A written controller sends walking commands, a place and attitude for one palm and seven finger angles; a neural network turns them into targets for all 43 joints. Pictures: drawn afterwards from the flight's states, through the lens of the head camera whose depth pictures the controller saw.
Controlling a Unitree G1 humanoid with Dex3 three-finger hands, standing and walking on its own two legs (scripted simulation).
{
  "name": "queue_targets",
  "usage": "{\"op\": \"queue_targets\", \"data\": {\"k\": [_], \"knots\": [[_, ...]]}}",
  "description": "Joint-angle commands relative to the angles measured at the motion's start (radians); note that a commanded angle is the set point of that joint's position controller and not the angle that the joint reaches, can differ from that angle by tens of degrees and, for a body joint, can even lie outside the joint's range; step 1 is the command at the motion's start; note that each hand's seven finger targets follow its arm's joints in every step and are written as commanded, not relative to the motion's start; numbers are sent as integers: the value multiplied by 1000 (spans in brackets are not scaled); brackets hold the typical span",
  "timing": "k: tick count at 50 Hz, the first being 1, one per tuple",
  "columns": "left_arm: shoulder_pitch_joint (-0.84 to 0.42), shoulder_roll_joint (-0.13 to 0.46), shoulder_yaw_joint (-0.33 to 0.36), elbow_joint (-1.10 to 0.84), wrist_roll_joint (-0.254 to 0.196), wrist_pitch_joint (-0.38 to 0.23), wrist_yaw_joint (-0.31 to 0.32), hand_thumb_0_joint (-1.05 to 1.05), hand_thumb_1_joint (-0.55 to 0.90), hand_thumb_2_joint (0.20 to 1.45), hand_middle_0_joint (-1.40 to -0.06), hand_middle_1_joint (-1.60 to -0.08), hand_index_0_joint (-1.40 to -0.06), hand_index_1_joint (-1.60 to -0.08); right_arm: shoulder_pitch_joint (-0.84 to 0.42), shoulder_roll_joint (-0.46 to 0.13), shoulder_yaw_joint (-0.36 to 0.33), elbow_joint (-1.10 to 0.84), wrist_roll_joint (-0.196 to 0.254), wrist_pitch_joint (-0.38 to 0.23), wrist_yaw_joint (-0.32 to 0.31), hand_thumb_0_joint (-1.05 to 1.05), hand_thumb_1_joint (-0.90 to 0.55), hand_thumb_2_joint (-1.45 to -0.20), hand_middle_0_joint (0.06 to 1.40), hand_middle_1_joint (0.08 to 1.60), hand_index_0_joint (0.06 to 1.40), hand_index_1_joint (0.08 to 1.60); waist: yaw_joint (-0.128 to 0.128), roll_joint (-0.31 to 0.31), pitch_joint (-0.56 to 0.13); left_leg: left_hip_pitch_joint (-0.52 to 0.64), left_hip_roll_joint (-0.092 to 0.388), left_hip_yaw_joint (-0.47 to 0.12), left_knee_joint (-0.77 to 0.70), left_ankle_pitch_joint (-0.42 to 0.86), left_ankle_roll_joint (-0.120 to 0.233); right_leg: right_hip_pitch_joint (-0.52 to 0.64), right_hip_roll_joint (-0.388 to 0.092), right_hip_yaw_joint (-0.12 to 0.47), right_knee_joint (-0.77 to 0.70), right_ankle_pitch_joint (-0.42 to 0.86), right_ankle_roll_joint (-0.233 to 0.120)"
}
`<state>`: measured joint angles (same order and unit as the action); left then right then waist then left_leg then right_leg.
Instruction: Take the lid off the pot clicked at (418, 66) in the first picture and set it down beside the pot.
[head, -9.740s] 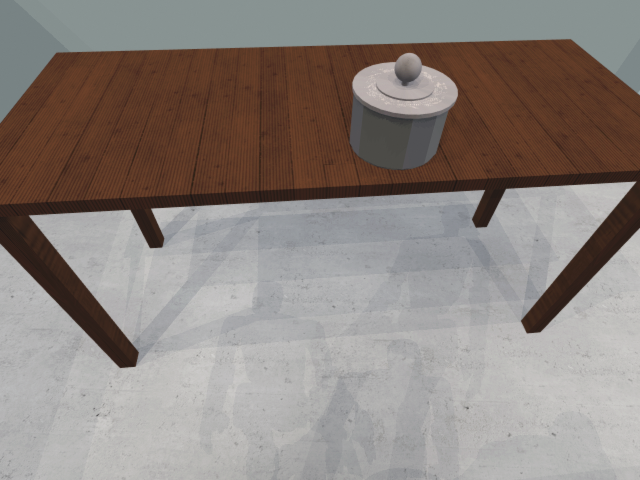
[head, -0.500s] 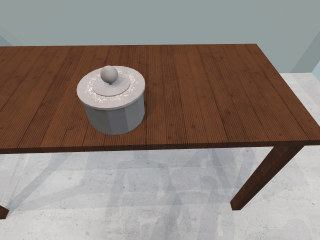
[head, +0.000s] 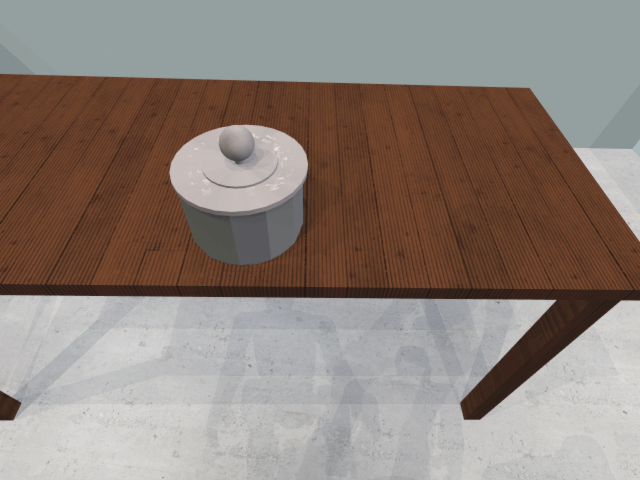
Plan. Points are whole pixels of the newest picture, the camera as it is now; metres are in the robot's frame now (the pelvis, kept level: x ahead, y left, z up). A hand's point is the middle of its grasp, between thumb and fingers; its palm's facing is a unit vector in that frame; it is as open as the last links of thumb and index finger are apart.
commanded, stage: look again from close up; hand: left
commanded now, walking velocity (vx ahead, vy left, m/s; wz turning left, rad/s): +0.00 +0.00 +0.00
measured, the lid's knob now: (236, 143) +0.50 +0.15 +0.16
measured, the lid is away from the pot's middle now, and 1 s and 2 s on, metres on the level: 0.00 0.00 0.00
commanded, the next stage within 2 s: lift the closed hand beside the body in 0.18 s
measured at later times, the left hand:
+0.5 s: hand out of the picture +0.12 +0.20 -0.07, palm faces +0.17 -0.95 -0.28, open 6.4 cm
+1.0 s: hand out of the picture +0.09 +0.24 +0.03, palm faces +0.29 -0.89 -0.35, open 3.1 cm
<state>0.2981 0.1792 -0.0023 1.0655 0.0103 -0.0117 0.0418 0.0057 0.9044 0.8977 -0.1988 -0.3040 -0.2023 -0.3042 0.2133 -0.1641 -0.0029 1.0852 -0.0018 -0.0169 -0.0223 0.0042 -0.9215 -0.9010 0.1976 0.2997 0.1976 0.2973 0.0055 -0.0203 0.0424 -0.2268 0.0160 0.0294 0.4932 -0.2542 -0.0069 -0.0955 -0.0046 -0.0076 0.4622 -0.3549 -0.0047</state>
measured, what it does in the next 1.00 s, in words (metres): stands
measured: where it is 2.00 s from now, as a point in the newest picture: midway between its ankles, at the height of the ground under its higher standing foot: outside the picture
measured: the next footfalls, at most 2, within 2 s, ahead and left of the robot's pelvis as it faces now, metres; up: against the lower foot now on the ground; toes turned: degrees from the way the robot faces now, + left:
none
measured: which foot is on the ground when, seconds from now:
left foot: down 0.00-1.00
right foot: down 0.00-1.00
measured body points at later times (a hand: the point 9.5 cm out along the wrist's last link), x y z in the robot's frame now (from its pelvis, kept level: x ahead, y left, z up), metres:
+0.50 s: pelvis -0.02 +0.02 +0.00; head -0.04 -0.01 +0.45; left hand +0.11 +0.25 -0.05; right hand +0.11 -0.22 -0.11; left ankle +0.01 +0.12 -0.74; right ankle -0.07 -0.11 -0.74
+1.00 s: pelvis -0.04 +0.01 +0.00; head -0.05 +0.00 +0.45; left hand +0.07 +0.29 +0.05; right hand +0.16 -0.19 -0.07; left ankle +0.01 +0.12 -0.74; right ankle -0.07 -0.11 -0.74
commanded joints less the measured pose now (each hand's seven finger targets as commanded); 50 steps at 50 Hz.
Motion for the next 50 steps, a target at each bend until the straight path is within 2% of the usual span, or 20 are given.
{"op": "queue_targets", "data": {"k": [1,13,14,15,16,17,18,20,21,22,23,25,28,29,34,37,39,43,44,50], "knots": [[73,110,22,-27,0,-12,2,0,900,900,-200,-300,-200,-300,43,-109,-15,-30,-1,-13,-8,0,-900,-900,200,300,200,300,1,16,3,82,83,-75,-63,254,35,-96,-91,69,-85,292,-20],[84,108,21,-19,0,-10,1,0,900,900,-200,-300,-200,-300,62,-99,-15,-17,1,-15,-7,0,-900,-900,200,300,200,300,6,11,7,72,83,-87,-81,234,40,-82,-90,58,-99,255,-20],[134,91,16,8,21,-36,36,0,900,900,-200,-300,-200,-300,-23,-133,-16,-84,-2,-18,0,0,-900,-900,200,300,200,300,23,44,40,24,80,-40,127,326,15,-139,-138,139,-118,603,-2],[-526,255,19,-1265,-114,-188,40,0,900,900,-244,-348,-244,-348,17,-218,-26,-377,63,-187,-3,0,-900,-900,200,300,200,300,5,213,-416,273,-5,-64,-56,392,8,2,-68,26,-14,577,-26],[-156,249,61,-1109,-32,-120,88,0,900,900,-288,-396,-288,-396,-36,-187,-3,-348,55,-256,-52,0,-900,-900,200,300,200,300,28,334,-455,366,33,-67,-62,520,16,-61,-26,13,35,428,-43],[135,29,-17,-910,-41,0,107,0,900,900,-332,-444,-332,-444,-51,-150,-5,-310,73,-270,-56,0,-900,-900,200,300,200,300,21,291,-354,328,34,-72,-82,561,9,-75,-30,-47,19,353,-27],[249,-13,-28,-775,-23,62,117,0,900,900,-376,-492,-376,-492,-68,-166,-16,-306,65,-269,-38,0,-900,-900,200,300,200,300,28,175,-238,259,23,-67,-80,512,10,-88,-20,-68,-31,318,-17],[224,-7,-17,-702,8,55,98,0,900,900,-464,-588,-464,-588,-65,-176,-43,-374,29,-251,-12,0,-900,-900,200,300,200,300,14,-95,-39,111,15,-61,-89,346,19,-158,-3,-99,-68,299,-1],[276,0,7,-671,17,45,82,0,900,900,-508,-636,-508,-636,-77,-180,-56,-408,22,-231,-7,0,-900,-900,200,300,200,300,21,-167,-4,69,12,-50,-90,272,24,-186,1,-100,-80,263,3],[339,26,42,-711,14,31,67,0,900,900,-552,-684,-552,-684,-94,-175,-62,-444,20,-213,-2,0,-900,-900,200,300,200,300,40,-183,9,45,11,-43,-101,222,21,-180,-1,-93,-84,225,2],[431,68,96,-768,2,13,63,0,900,900,-596,-732,-596,-732,-119,-169,-68,-484,25,-201,0,0,-900,-900,200,300,200,300,67,-141,-15,53,12,-29,-105,216,16,-143,-8,-86,-94,221,-5],[341,110,98,-1024,-15,-29,48,0,900,900,-684,-828,-684,-828,-142,-156,-49,-575,26,-194,-1,0,-900,-900,200,300,200,300,57,-48,-26,67,-3,-14,-115,159,12,-132,-13,-65,-101,174,-4],[259,146,141,-1074,-24,-62,41,0,900,900,-816,-972,-816,-972,-138,-151,-43,-621,27,-167,-23,0,-900,-900,200,300,200,300,24,-24,45,56,-7,-2,-108,40,15,-207,-6,-54,-146,83,3],[245,119,116,-1087,-27,-69,35,0,900,900,-860,-1020,-860,-1020,-141,-147,-38,-637,26,-160,-30,0,-900,-900,200,300,200,300,17,-1,60,54,-13,6,-106,12,18,-223,-5,-47,-161,58,6],[191,141,124,-1306,-41,-108,29,0,900,900,-1080,-1260,-1080,-1260,-130,-144,-27,-686,11,-159,-52,0,-900,-900,200,300,200,300,12,80,-38,132,-18,8,-97,10,27,-191,0,-35,-176,55,4],[229,145,137,-1308,-43,-101,32,0,900,900,-1212,-1404,-1212,-1404,-123,-144,-23,-684,5,-160,-64,0,-900,-900,200,300,200,300,19,28,-33,139,-16,0,-103,25,34,-178,3,-37,-178,65,5],[226,153,141,-1363,-43,-103,34,0,900,900,-1300,-1500,-1300,-1500,-131,-144,-20,-689,5,-163,-66,0,-900,-900,200,300,200,300,18,63,-31,142,-18,-2,-104,17,32,-174,5,-40,-184,63,3],[306,212,215,-1418,-39,-100,44,0,900,900,-1300,-1500,-1300,-1500,-138,-143,-22,-676,3,-172,-70,0,-900,-900,200,300,200,300,43,72,-61,161,-10,-13,-113,70,32,-130,8,-46,-172,107,-2],[316,188,194,-1445,-40,-102,42,0,900,900,-1300,-1500,-1300,-1500,-143,-140,-17,-681,1,-176,-69,0,-900,-900,200,300,200,300,42,76,-63,157,-10,-15,-118,83,31,-116,7,-50,-163,120,-3],[357,232,251,-1515,-34,-103,48,0,900,900,-1300,-1500,-1300,-1500,-159,-137,-22,-665,4,-183,-68,0,-900,-900,200,300,200,300,56,58,-49,167,-1,-20,-123,131,32,-106,9,-51,-160,156,-3]]}}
